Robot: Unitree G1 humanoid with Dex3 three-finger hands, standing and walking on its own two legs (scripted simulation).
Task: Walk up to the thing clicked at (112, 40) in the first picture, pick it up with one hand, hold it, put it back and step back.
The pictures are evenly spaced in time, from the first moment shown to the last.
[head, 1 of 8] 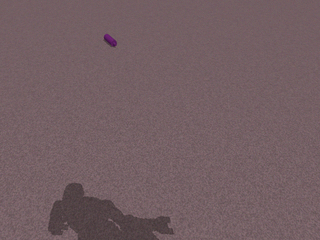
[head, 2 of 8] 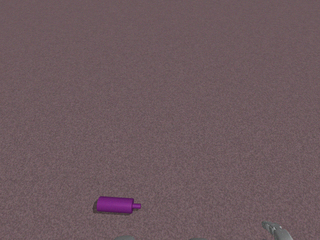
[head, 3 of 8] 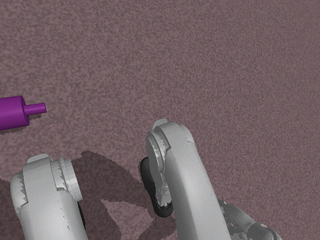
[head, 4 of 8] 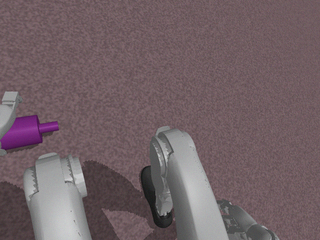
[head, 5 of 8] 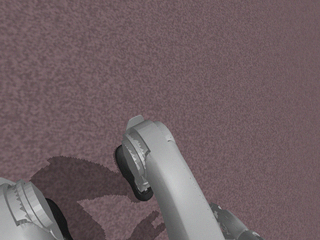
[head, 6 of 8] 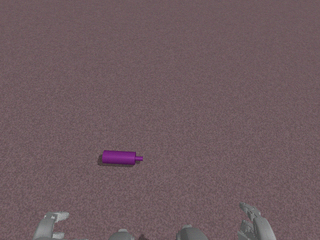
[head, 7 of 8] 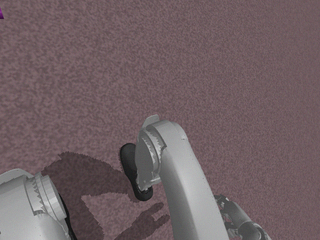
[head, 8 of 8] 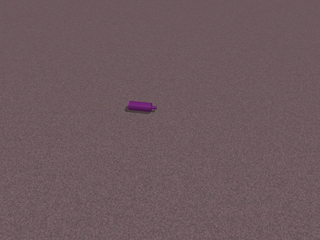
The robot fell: no
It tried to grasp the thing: yes
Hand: left
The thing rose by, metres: 0.00
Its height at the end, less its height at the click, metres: +0.00
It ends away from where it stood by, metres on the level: 0.24
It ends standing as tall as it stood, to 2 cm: yes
